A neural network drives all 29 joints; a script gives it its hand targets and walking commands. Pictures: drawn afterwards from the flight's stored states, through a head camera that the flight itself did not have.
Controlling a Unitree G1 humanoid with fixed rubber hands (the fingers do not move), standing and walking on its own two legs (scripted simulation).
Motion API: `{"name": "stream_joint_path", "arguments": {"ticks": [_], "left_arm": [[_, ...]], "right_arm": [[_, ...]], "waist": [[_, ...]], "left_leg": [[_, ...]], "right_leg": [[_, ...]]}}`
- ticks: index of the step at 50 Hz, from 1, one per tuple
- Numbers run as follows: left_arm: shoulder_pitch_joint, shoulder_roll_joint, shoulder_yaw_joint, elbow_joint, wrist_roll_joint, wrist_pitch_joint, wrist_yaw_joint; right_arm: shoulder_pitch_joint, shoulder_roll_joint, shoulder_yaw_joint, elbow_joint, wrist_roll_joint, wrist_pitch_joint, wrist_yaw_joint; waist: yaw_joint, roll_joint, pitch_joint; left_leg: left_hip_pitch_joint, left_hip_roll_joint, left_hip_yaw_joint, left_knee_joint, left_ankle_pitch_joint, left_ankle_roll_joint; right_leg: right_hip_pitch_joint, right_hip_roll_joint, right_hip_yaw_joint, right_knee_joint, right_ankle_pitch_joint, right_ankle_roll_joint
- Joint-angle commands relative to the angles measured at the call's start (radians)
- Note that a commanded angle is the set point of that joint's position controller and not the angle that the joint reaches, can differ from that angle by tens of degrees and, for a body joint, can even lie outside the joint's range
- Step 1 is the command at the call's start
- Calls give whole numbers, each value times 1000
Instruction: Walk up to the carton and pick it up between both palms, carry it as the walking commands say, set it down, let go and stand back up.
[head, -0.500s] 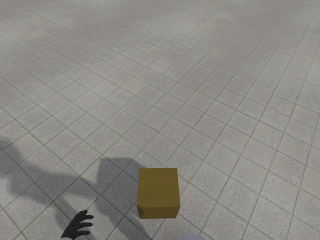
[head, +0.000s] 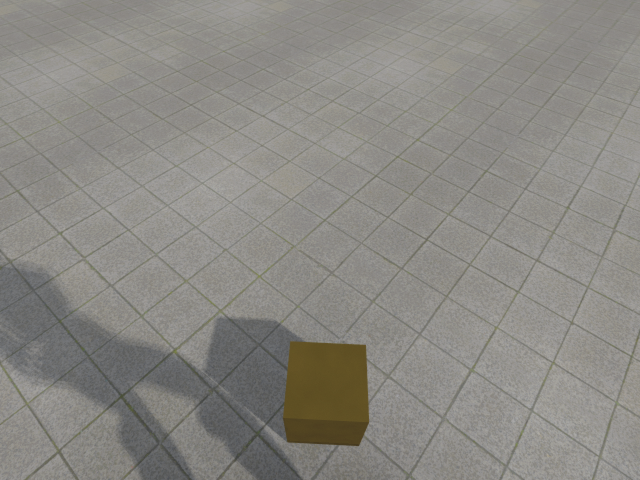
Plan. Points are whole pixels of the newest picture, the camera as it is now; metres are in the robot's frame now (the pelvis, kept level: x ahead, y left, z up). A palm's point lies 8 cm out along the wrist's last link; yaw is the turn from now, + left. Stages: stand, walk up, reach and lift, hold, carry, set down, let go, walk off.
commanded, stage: walk up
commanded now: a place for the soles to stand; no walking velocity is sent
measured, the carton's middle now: (325, 395) +0.42 -0.02 -0.65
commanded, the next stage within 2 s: reach and lift in 0.56 s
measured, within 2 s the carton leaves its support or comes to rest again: neither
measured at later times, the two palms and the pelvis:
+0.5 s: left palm out of the picture +0.05 +0.26 -0.13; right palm out of the picture +0.03 -0.24 -0.14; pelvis +0.01 +0.01 +0.00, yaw +2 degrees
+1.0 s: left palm (143, 459) +0.16 +0.25 -0.14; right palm (475, 471) +0.16 -0.22 -0.15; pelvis +0.00 +0.00 -0.04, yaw +4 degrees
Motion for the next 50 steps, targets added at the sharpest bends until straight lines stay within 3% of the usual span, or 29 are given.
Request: {"name": "stream_joint_path", "arguments": {"ticks": [1, 18, 28, 29, 30, 31, 32, 34, 36, 38, 42, 45, 50], "left_arm": [[1, 116, 20, -36, 1, -11, 4], [8, 111, 7, -4, 4, -8, 12], [1, 116, 4, 9, 3, -4, 12], [-667, 149, -5, -608, -76, 45, -5], [-472, 117, 24, -425, -65, 143, 3], [-362, 157, 45, -418, -66, 221, -2], [-325, 151, 56, -415, -79, 284, -12], [-190, 127, 88, -383, -30, 411, -15], [-64, 116, 117, -363, 3, 490, -31], [-7, 111, 118, -381, 16, 525, -52], [-152, 107, 119, -539, 9, 442, -87], [-198, 106, 144, -545, 24, 363, -98], [-219, 80, 163, -539, 26, 275, -77]], "right_arm": [[56, -104, -19, -18, 1, -12, -3], [83, -110, -13, -3, 5, -8, -9], [71, -114, -13, -4, 6, -5, -11], [-660, -216, -54, -652, 85, 49, -10], [-462, -137, -78, -439, 32, 172, -12], [-405, -165, -84, -456, 44, 257, 14], [-356, -174, -86, -470, 42, 334, 29], [-207, -126, -88, -413, 17, 483, 46], [-131, -113, -76, -405, 12, 556, 42], [-93, -92, -60, -416, 20, 585, 33], [-173, -6, -49, -572, 24, 515, 16], [-232, -11, -102, -603, 7, 434, 8], [-251, 1, -147, -597, -4, 328, 6]], "waist": [[-5, -13, 32], [-10, 4, 25], [-12, -2, 20], [-26, -5, -101], [-17, 38, -13], [-55, 50, 5], [-53, 56, -13], [-41, 64, -43], [-27, 2, -149], [-39, -31, -211], [-44, -43, -211], [-48, -14, -278], [-42, 4, -433]], "left_leg": [[-137, 72, -90, -121, 14, 62], [-118, 68, -109, -94, 196, 55], [-112, 62, -116, -86, 211, 51], [-438, -32, -32, 50, -133, -1], [-538, 14, 9, 38, -233, 16], [-561, 14, 16, 6, -260, 34], [-626, 11, 10, -15, -260, 34], [-631, 18, -19, -19, -174, 62], [-557, -20, -50, 54, 61, 66], [-470, -63, -63, 97, 202, 53], [-539, -81, -53, 140, 219, 51], [-642, -67, -57, 206, 245, 39], [-737, -75, -52, 292, 297, 5]], "right_leg": [[78, -91, 132, -99, -61, -41], [118, -93, 81, -44, 113, -41], [132, -100, 69, -48, 128, -40], [-63, 9, 13, 74, -144, -13], [-3, -23, -17, 90, -244, -7], [16, 12, -58, 111, -239, 10], [78, 30, -59, 132, -198, 15], [183, 54, -21, 166, -55, 11], [228, 49, 34, 165, 157, -13], [207, 38, 66, 164, 314, -32], [149, 32, 98, 194, 388, -13], [118, 26, 89, 275, 426, 5], [47, 37, 73, 381, 510, 16]]}}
